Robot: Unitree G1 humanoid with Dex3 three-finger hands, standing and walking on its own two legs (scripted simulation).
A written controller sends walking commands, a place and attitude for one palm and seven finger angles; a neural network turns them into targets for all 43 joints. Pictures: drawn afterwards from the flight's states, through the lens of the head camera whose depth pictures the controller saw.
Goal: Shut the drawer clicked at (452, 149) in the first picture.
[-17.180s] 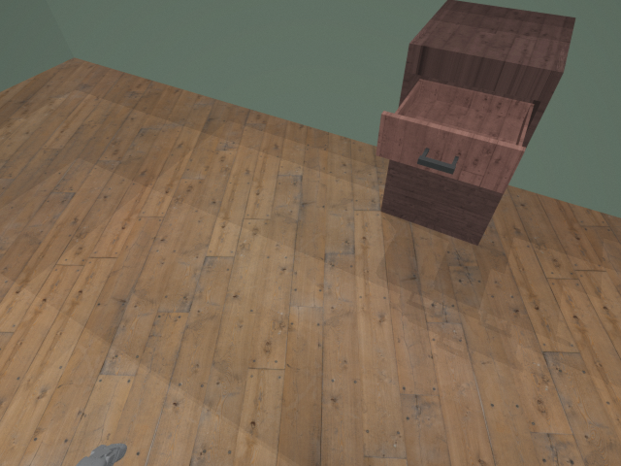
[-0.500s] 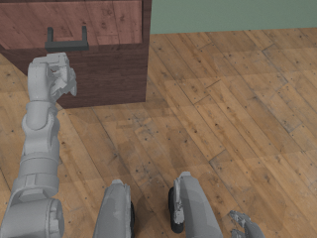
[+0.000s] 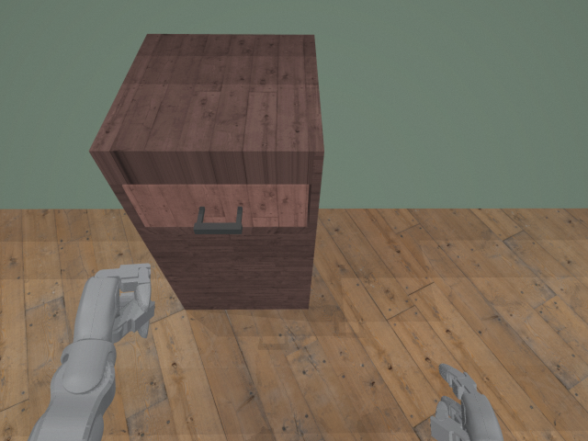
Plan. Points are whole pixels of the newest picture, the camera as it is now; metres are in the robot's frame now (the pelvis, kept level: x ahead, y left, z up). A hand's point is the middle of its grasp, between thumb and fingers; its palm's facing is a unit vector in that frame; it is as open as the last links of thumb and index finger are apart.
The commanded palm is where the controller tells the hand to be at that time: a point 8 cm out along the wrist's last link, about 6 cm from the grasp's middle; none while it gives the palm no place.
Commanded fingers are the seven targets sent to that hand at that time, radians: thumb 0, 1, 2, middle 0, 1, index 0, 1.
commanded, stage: draw the hand back to the body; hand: left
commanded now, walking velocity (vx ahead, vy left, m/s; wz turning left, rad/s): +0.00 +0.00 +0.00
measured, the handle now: (219, 220) +0.56 +0.19 -0.16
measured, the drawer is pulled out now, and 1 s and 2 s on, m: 0.00 0.00 0.00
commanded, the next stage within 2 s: step back with the hand held close in 0.66 s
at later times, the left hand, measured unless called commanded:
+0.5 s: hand (18, 329) +0.19 +0.23 +0.20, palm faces +0.40 -0.82 -0.42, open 3.2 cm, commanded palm +0.14 +0.27 +0.21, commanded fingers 0.00 0.90 0.90 -1.40 -1.60 -1.40 -1.60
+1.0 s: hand (13, 341) +0.18 +0.23 +0.19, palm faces +0.35 -0.81 -0.47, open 3.2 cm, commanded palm +0.12 +0.27 +0.21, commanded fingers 0.00 0.90 0.90 -1.40 -1.60 -1.40 -1.60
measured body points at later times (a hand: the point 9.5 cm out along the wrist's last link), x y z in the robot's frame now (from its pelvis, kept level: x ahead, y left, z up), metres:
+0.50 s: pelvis +0.01 -0.01 +0.03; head -0.01 -0.04 +0.48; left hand +0.16 +0.27 +0.22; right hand +0.20 -0.22 -0.05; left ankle -0.04 +0.10 -0.70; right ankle +0.00 -0.14 -0.70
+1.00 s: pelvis -0.02 -0.01 +0.04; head -0.01 -0.03 +0.49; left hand +0.16 +0.27 +0.22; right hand +0.14 -0.25 -0.05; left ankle -0.04 +0.10 -0.70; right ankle +0.00 -0.14 -0.70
